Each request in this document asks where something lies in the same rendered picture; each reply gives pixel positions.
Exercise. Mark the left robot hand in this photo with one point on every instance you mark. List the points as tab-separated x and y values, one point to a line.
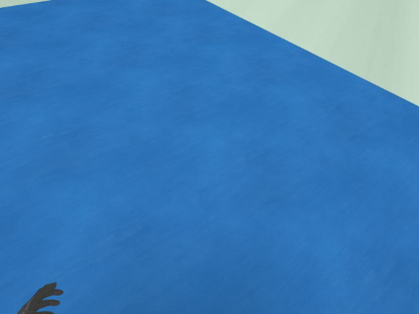
37	302

